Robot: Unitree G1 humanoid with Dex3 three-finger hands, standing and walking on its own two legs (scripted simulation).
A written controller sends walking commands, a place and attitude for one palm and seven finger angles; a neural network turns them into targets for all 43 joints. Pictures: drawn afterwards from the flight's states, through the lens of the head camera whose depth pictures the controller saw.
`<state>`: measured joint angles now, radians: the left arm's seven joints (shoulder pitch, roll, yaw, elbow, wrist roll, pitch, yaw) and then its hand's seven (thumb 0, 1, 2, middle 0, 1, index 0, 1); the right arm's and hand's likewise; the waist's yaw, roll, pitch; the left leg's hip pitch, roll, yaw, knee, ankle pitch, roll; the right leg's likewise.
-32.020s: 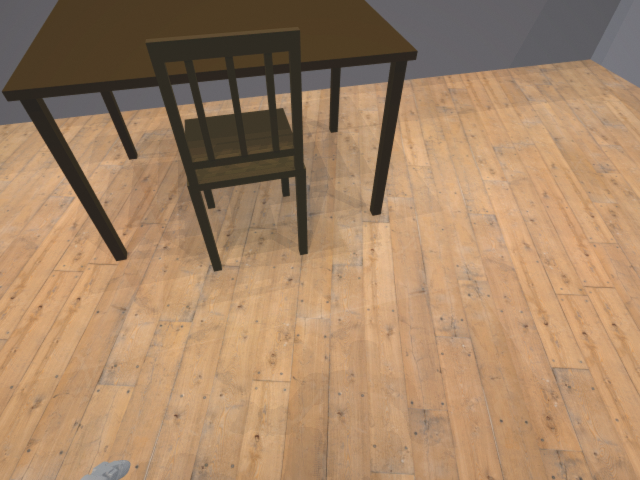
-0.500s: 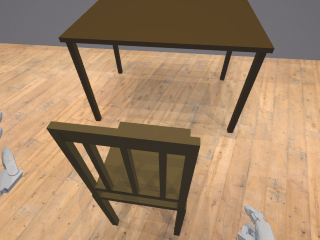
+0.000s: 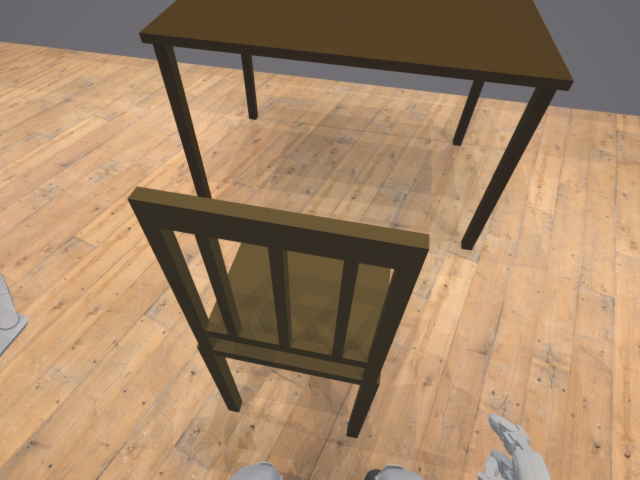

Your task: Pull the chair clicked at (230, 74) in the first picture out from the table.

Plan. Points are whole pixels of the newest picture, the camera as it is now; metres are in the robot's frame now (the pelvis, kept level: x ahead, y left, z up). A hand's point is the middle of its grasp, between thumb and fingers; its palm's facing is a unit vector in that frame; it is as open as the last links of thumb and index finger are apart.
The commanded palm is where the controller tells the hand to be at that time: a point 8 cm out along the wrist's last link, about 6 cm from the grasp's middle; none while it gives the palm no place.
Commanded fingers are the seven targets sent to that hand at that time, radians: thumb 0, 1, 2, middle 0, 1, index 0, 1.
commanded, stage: step back with the hand held close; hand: left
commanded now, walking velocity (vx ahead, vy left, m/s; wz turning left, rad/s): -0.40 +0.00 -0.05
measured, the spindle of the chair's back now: (282, 301) +0.39 +0.09 -0.07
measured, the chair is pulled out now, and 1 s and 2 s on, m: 0.63 0.63 0.63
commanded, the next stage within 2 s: stop stepping back and stand still in 0.54 s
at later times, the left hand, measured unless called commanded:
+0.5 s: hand out of the picture +0.14 +0.30 +0.20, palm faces +0.56 -0.68 -0.47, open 7.4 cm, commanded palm +0.07 +0.32 +0.20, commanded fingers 0.00 0.90 0.90 -0.20 -0.30 -0.20 -0.30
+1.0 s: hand (53, 412) +0.14 +0.20 +0.19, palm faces +0.20 -0.76 -0.61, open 7.4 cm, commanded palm +0.08 +0.25 +0.20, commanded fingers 0.00 0.90 0.90 -0.20 -0.30 -0.20 -0.30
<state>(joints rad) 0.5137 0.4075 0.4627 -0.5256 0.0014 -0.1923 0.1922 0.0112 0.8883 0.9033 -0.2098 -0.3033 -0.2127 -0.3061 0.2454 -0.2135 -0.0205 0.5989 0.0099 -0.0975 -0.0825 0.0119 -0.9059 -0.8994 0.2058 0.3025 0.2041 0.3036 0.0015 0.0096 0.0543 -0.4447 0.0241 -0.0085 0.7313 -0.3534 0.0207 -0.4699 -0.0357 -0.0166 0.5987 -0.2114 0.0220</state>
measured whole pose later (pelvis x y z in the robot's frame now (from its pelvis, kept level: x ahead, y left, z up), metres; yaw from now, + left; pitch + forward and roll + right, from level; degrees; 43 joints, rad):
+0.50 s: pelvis -0.05 +0.00 +0.00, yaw +5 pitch +0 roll +2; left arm 0.45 0.45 0.54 -0.57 -0.03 -0.32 0.15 0.01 0.89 0.90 -0.21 -0.30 -0.21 -0.31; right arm 0.08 -0.17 -0.04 0.62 -0.02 -0.18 -0.06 0.01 -0.91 -0.90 0.21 0.30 0.21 0.30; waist 0.06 -0.11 0.12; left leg -0.35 0.03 0.11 0.67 -0.30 0.00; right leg -0.57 -0.02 0.14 0.92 -0.37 0.03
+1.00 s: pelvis -0.11 -0.02 +0.01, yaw -10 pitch -1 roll +0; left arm 0.69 0.53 0.52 -0.48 -0.05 -0.26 0.15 0.01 0.88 0.90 -0.22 -0.30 -0.22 -0.31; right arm 0.33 -0.27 -0.07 0.68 0.04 -0.09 -0.06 0.01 -0.91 -0.90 0.20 0.30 0.20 0.30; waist -0.09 0.00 0.03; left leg -0.27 0.03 0.04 0.55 -0.26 0.01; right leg -0.26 -0.03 -0.02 0.55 -0.27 0.02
